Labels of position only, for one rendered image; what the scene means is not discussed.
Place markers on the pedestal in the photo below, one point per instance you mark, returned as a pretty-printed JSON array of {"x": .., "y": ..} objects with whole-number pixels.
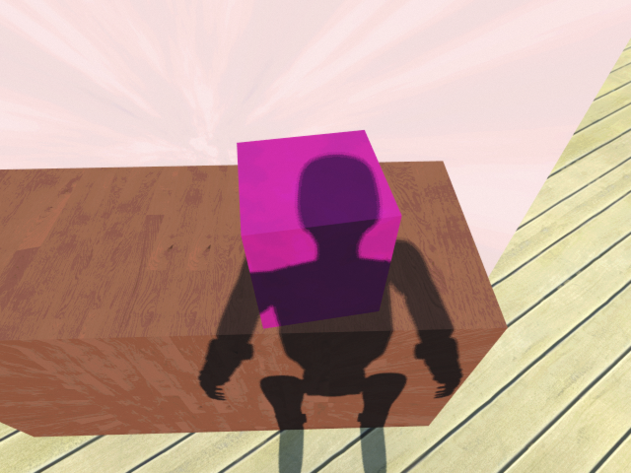
[{"x": 127, "y": 308}]

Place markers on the carton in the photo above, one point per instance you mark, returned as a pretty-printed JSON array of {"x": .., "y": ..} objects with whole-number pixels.
[{"x": 318, "y": 225}]

